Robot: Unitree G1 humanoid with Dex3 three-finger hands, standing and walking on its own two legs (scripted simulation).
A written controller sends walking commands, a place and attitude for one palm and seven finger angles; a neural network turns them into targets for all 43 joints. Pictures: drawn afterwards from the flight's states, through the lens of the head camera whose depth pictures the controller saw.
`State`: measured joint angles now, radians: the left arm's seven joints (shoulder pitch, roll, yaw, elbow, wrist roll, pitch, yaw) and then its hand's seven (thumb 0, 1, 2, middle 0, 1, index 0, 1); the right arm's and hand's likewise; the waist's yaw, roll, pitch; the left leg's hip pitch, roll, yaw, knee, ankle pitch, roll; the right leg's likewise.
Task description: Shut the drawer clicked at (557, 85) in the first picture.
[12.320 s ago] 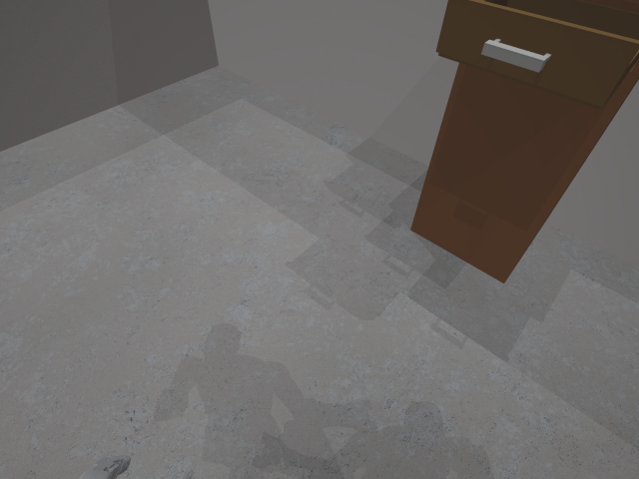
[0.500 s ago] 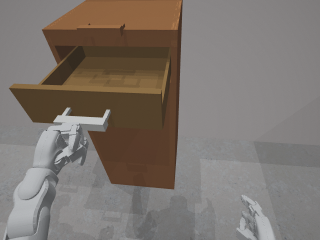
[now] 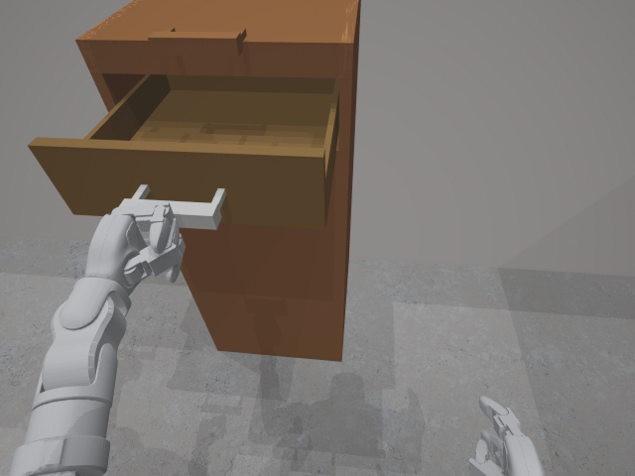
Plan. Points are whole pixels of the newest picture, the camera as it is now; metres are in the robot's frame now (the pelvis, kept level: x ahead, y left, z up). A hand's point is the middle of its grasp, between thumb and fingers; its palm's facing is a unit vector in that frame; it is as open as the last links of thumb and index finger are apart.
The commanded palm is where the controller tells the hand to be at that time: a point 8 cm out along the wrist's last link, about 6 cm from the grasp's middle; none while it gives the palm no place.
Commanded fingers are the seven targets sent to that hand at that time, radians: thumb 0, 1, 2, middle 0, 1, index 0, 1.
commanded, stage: push the drawer shut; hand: left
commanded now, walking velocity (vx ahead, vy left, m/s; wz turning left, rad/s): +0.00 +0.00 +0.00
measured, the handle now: (175, 203) +0.41 +0.22 +0.15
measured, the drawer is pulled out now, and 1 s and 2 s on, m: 0.21 0.09 0.00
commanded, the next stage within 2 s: pull the fist back off the drawer in 1.98 s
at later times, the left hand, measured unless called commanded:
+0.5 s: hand (192, 215) +0.39 +0.19 +0.15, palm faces +0.00 -1.00 -0.03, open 3.4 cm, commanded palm +0.37 +0.24 +0.15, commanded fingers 0.00 0.90 0.90 -1.40 -1.60 -1.40 -1.60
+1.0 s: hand (207, 186) +0.44 +0.19 +0.15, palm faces -0.01 -1.00 -0.02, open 3.4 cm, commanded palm +0.43 +0.24 +0.15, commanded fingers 0.00 0.90 0.90 -1.40 -1.60 -1.40 -1.60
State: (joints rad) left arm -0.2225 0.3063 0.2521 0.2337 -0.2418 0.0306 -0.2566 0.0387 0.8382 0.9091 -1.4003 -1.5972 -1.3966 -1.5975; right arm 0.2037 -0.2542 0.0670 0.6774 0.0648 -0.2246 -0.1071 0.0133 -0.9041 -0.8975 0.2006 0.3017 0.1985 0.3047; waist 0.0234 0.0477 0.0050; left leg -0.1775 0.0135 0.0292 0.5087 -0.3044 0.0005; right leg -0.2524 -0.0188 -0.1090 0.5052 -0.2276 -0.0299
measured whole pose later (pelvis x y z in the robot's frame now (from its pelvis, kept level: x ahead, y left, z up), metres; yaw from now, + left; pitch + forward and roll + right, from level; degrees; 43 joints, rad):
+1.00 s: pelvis +0.01 +0.01 +0.00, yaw -1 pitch +4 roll +0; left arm -0.68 0.37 0.28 0.80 -0.17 -0.10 -0.23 0.04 0.90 0.93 -1.40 -1.60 -1.40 -1.60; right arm 0.30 -0.27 0.05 0.69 0.05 -0.13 -0.08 0.01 -0.91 -0.90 0.20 0.30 0.20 0.30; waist -0.04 0.02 -0.02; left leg -0.27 0.01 0.05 0.51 -0.31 0.01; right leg -0.35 -0.02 -0.09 0.50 -0.22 -0.02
